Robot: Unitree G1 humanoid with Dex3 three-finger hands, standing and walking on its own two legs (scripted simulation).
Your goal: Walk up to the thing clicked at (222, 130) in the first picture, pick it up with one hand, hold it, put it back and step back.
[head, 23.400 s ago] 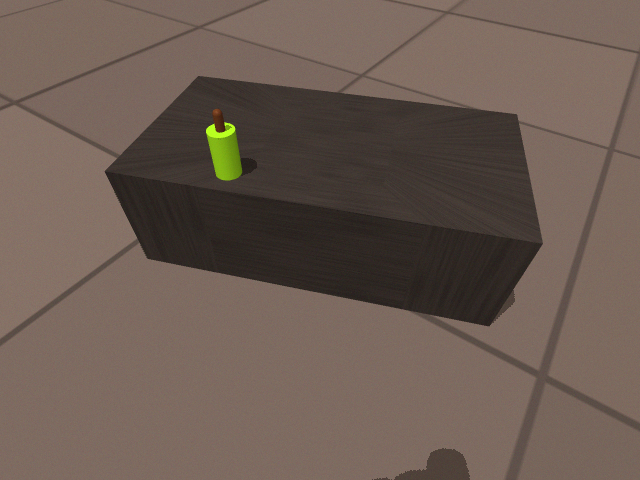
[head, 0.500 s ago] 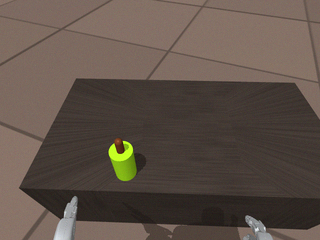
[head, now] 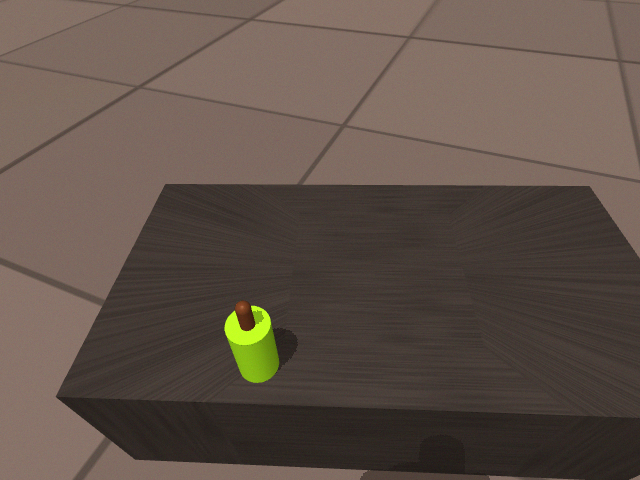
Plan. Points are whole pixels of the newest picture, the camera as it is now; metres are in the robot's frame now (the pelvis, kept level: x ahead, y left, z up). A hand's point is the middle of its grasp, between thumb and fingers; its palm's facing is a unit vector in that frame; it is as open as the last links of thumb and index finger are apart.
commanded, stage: home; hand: left
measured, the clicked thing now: (251, 337) +0.45 +0.17 -0.20
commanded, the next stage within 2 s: stand in 1.26 s
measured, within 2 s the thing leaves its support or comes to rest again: neither
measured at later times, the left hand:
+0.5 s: hand out of the picture +0.05 +0.27 -0.14, palm faces -0.04 -0.93 -0.38, open 17.6 cm
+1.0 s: hand out of the picture +0.06 +0.27 -0.14, palm faces -0.04 -0.93 -0.36, open 17.7 cm
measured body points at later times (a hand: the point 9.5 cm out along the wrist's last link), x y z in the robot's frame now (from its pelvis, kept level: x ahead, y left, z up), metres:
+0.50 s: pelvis +0.00 +0.01 +0.01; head -0.01 +0.00 +0.46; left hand +0.06 +0.31 -0.11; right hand +0.07 -0.28 -0.13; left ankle +0.03 +0.15 -0.73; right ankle -0.01 -0.12 -0.73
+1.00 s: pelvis +0.00 +0.01 +0.01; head +0.01 +0.00 +0.46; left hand +0.06 +0.32 -0.12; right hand +0.06 -0.28 -0.13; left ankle +0.03 +0.15 -0.73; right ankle -0.01 -0.12 -0.73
